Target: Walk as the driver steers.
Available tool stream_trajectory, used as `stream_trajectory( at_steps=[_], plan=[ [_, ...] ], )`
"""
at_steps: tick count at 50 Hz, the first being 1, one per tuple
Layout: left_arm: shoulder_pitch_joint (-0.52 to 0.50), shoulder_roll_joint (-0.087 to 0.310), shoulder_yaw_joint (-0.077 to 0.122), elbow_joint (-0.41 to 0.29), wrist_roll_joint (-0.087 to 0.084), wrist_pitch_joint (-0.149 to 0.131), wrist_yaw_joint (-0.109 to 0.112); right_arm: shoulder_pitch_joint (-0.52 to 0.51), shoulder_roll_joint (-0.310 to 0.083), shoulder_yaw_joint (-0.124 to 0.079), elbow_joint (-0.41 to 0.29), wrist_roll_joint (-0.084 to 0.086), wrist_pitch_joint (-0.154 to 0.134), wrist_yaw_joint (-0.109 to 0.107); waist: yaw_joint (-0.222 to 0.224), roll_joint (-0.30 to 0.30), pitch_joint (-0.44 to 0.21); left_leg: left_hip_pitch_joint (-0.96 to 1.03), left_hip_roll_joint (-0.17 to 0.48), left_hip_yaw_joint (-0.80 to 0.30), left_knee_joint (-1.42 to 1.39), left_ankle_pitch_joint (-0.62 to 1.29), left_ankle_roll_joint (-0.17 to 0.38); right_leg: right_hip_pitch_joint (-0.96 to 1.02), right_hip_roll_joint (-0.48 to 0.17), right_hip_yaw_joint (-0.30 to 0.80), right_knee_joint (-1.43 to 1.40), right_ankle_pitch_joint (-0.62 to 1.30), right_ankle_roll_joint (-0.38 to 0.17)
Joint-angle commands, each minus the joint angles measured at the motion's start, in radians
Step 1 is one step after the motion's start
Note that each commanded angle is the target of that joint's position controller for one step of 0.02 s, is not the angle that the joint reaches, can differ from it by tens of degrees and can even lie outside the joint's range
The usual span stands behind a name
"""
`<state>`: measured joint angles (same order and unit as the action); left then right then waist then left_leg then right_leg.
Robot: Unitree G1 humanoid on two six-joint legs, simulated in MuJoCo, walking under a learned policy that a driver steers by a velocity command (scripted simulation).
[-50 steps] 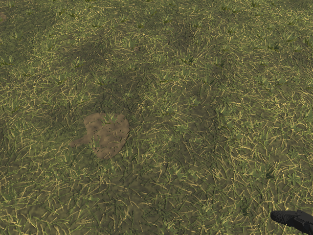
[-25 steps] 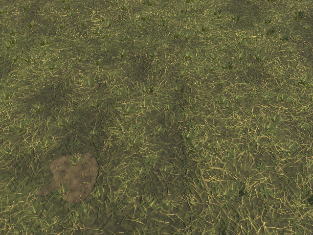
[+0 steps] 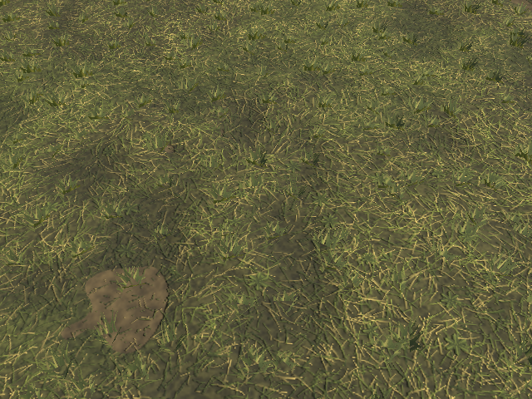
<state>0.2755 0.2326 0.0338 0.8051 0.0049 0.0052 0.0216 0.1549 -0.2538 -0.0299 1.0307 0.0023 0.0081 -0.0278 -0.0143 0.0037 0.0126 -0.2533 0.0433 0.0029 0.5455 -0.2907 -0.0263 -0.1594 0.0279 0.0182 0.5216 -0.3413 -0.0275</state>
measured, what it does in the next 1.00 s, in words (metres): walks ahead: right foot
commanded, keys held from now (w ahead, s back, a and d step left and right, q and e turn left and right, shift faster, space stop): w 0.64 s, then w+q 0.36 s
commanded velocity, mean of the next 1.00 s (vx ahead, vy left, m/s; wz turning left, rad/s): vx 0.41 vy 0.00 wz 0.10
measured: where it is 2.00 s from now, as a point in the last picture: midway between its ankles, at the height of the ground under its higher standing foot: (212, 279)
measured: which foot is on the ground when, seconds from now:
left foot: down 0.00-0.66, up 0.68-1.00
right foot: down 0.00-0.18, up 0.20-0.64, down 0.66-1.00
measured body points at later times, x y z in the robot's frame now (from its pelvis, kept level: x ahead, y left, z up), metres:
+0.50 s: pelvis +0.16 +0.05 +0.01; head +0.18 +0.06 +0.46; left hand +0.36 +0.29 -0.09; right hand +0.10 -0.21 -0.13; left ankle +0.05 +0.13 -0.73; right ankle +0.33 -0.12 -0.68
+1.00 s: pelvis +0.45 +0.00 +0.01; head +0.46 +0.01 +0.46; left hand +0.44 +0.27 -0.13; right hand +0.62 -0.25 -0.10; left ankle +0.58 +0.19 -0.66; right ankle +0.42 -0.09 -0.73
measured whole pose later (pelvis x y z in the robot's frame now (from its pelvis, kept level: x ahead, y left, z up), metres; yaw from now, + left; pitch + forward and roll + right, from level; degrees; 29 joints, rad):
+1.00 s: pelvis +0.45 +0.00 +0.01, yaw +9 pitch +0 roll -3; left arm 0.30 0.25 0.06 0.96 0.02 -0.11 0.00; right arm 0.17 -0.28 -0.07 0.88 0.02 -0.04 0.00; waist 0.04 0.04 0.02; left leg -0.71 0.13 -0.09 0.91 -0.03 0.03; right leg -0.02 0.06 -0.20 0.22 -0.20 -0.05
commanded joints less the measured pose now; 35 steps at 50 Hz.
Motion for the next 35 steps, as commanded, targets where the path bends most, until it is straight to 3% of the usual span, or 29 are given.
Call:
stream_trajectory(
  at_steps=[1,2,4,5,7,8,9,10,11,12,14,16,19,22,26,29,31,32,33,34,35],
  plan=[
    [0.073,0.196,0.055,-0.025,-0.014,-0.014,0.01,-0.09,-0.094,-0.02,-0.066,0.013,-0.029,0.004,0.049,-0.167,0.114,-0.179,-0.066,0.074,0.145,-0.155,0.039,-0.081,-0.229,0.34,-0.328,-0.463,-0.156],
    [0.083,0.21,0.06,-0.016,-0.019,-0.026,0.013,-0.117,-0.092,-0.019,-0.084,0.019,-0.047,0.011,0.055,-0.192,0.153,-0.233,-0.03,0.03,0.204,-0.148,0.063,-0.084,-0.296,0.433,-0.365,-0.458,-0.196],
    [0.069,0.188,0.057,-0.012,-0.018,-0.048,0.012,-0.113,-0.1,-0.023,-0.09,0.034,-0.081,0.031,0.042,-0.18,0.162,-0.323,0.022,-0.017,0.231,-0.215,0.106,0.001,-0.337,0.454,-0.359,-0.313,-0.215],
    [0.049,0.184,0.057,-0.014,-0.025,-0.052,0.01,-0.095,-0.097,-0.023,-0.085,0.037,-0.094,0.042,0.027,-0.154,0.146,-0.292,0.03,-0.015,0.163,-0.209,0.121,0.019,-0.324,0.41,-0.339,-0.245,-0.198],
    [-0.031,0.19,0.058,-0.026,-0.038,-0.047,0.003,0.041,-0.093,-0.031,-0.018,0.031,-0.107,0.054,-0.049,-0.109,0.075,0.021,-0.029,0.062,-0.052,0.026,0.115,-0.098,-0.227,0.244,-0.268,-0.097,-0.136],
    [-0.038,0.174,0.053,-0.028,-0.03,-0.047,0.001,0.141,-0.11,-0.044,0.031,0.019,-0.103,0.054,-0.083,-0.088,0.028,0.196,-0.06,0.066,-0.058,0.096,0.095,-0.181,-0.172,0.176,-0.186,-0.02,-0.108],
    [-0.066,0.121,0.037,-0.041,-0.019,-0.053,-0.002,0.257,-0.158,-0.061,0.057,0.014,-0.1,0.048,-0.127,0.03,-0.008,0.334,0.054,-0.11,-0.144,0.014,0.126,-0.29,-0.085,0.063,0.053,0.064,-0.051],
    [-0.071,0.074,0.026,-0.087,-0.018,-0.068,0.002,0.363,-0.283,-0.088,0.064,0.016,-0.1,0.049,-0.142,0.312,-0.047,0.46,0.289,-0.558,-0.318,-0.136,0.271,-0.508,0.04,-0.044,0.381,-0.102,0.023],
    [-0.068,0.118,0.038,-0.081,-0.042,-0.084,0.005,0.318,-0.212,-0.061,0.05,0.002,-0.111,0.051,-0.118,0.216,-0.025,0.436,0.351,-0.702,-0.372,-0.218,0.327,-0.602,0.013,0.074,0.586,-0.229,0.015],
    [-0.048,0.133,0.042,-0.071,-0.06,-0.097,-0.002,0.242,-0.164,-0.046,0.022,0.005,-0.12,0.048,-0.077,0.147,0.044,0.4,0.332,-0.608,-0.368,-0.231,0.303,-0.668,-0.042,0.108,0.655,-0.144,-0.011],
    [-0.059,0.138,0.048,-0.055,-0.044,-0.107,-0.008,0.163,-0.133,-0.033,-0.011,0.006,-0.124,0.052,-0.04,0.081,0.085,0.344,0.265,-0.43,-0.386,-0.114,0.239,-0.685,-0.116,0.072,0.619,0.035,-0.031],
    [-0.076,0.127,0.053,-0.053,-0.026,-0.101,-0.019,0.178,-0.097,-0.017,-0.01,-0.002,-0.117,0.051,-0.031,0.089,0.065,0.298,0.198,-0.278,-0.4,0.099,0.198,-0.606,-0.142,0.04,0.548,0.136,-0.02],
    [-0.133,0.087,0.044,-0.069,-0.021,-0.086,-0.028,0.226,-0.124,-0.016,-0.003,-0.005,-0.106,0.036,-0.037,0.072,0.064,0.283,0.169,-0.165,-0.411,0.343,0.208,-0.606,-0.138,-0.008,0.44,0.212,0.019],
    [-0.256,0.057,0.027,-0.109,-0.025,-0.088,-0.033,0.237,-0.143,-0.015,-0.012,-0.006,-0.097,0.022,-0.06,0.067,0.089,0.218,0.14,-0.092,-0.441,0.376,0.197,-0.546,-0.117,-0.039,0.227,0.333,0.036],
    [-0.376,0.058,0.018,-0.142,-0.034,-0.095,-0.053,0.309,-0.148,-0.017,0.005,0.007,-0.092,0.016,-0.087,0.071,0.13,0.235,0.165,-0.065,-0.461,0.347,0.202,-0.488,-0.086,-0.057,0.063,0.42,0.021],
    [-0.412,0.078,0.02,-0.159,-0.035,-0.103,-0.07,0.318,-0.155,-0.026,0.009,0.013,-0.083,0.014,-0.061,0.076,0.129,0.338,0.209,-0.055,-0.405,0.46,0.19,-0.481,-0.076,-0.044,0.002,0.372,-0.02],
    [-0.341,0.12,0.038,-0.144,-0.031,-0.106,-0.071,0.296,-0.181,-0.038,-0.002,0.01,-0.076,0.012,0.0,0.105,0.054,0.389,0.219,-0.042,-0.287,0.77,0.171,-0.351,-0.032,-0.068,-0.001,0.305,-0.056],
    [-0.227,0.153,0.056,-0.112,-0.03,-0.104,-0.066,0.28,-0.189,-0.042,-0.008,0.006,-0.067,0.012,0.066,0.122,-0.027,0.388,0.204,-0.023,-0.15,0.944,0.157,-0.202,0.001,-0.09,0.001,0.284,-0.083],
    [-0.048,0.193,0.078,-0.058,-0.032,-0.1,-0.055,0.272,-0.172,-0.036,-0.018,0.001,-0.06,0.012,0.152,0.113,-0.131,0.276,0.161,-0.009,0.062,0.953,0.128,0.062,-0.006,-0.076,-0.004,0.302,-0.116],
    [0.138,0.267,0.096,-0.02,-0.016,-0.093,-0.039,0.288,-0.119,-0.016,-0.047,-0.02,-0.062,0.013,0.195,-0.024,-0.288,0.01,0.089,0.011,0.394,0.563,0.106,0.405,-0.228,0.18,0.033,0.253,-0.175],
    [0.15,0.284,0.09,0.002,-0.007,-0.096,-0.051,0.434,0.031,0.022,-0.041,0.001,-0.082,0.027,0.097,-0.292,-0.453,-0.314,-0.101,-0.069,0.71,-0.265,0.067,0.651,-0.452,0.683,-0.141,-0.026,-0.326]
  ],
)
